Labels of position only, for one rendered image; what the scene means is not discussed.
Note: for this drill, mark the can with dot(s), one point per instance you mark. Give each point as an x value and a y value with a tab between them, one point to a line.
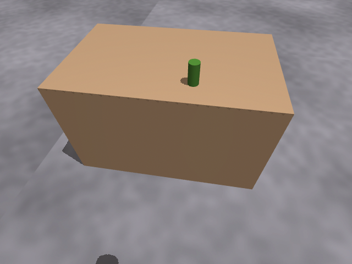
193	72

